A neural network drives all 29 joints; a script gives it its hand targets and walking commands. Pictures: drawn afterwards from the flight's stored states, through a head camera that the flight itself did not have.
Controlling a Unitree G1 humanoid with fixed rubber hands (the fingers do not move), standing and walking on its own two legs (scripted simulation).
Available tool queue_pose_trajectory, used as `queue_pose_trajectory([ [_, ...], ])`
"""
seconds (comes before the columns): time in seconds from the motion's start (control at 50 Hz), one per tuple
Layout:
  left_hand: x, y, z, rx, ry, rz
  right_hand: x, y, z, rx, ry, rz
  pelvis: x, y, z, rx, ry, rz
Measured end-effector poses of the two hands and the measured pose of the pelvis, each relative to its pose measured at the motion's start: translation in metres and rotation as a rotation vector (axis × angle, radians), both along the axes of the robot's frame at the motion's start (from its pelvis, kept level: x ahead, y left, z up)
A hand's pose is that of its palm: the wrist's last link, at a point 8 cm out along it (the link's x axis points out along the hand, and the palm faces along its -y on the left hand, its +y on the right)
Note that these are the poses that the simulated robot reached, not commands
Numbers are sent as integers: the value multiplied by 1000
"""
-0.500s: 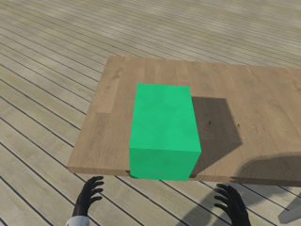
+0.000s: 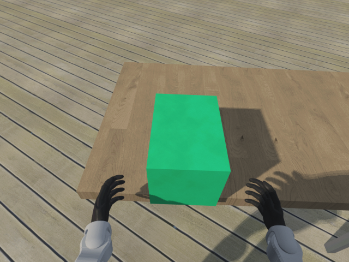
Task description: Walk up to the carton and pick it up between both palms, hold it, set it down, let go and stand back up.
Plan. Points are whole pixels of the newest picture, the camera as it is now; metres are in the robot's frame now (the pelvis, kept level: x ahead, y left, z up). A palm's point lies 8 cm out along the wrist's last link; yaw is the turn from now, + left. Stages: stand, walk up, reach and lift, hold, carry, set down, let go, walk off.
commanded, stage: reach and lift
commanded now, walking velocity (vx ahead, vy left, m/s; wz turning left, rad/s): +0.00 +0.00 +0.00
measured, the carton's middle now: (184, 147) +0.43 -0.01 -0.02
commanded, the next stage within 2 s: none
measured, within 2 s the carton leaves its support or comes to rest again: neither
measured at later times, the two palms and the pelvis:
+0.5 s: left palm (115, 168) +0.32 +0.16 +0.04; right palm (266, 173) +0.32 -0.21 +0.04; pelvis -0.01 -0.01 +0.00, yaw +0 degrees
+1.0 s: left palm (117, 131) +0.39 +0.16 +0.09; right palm (262, 136) +0.40 -0.20 +0.08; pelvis -0.02 +0.00 +0.00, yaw +0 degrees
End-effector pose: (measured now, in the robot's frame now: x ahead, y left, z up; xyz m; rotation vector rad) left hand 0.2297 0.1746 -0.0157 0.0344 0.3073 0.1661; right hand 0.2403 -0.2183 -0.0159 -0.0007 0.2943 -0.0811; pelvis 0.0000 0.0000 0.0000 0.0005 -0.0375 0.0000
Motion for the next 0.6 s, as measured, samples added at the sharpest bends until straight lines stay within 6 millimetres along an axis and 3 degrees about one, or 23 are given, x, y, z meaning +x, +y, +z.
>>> queue_pose_trajectory([
  [0.24, 50, -13, 33, -5, -22, -21, 42, 3, 33, -7, -26, 28, -8, -6, 3, 4, 19, -4],
  [0.6, 100, -15, 60, -1, -6, -17, 98, 13, 64, -7, -39, 20, -17, -7, 3, 4, 98, -6],
])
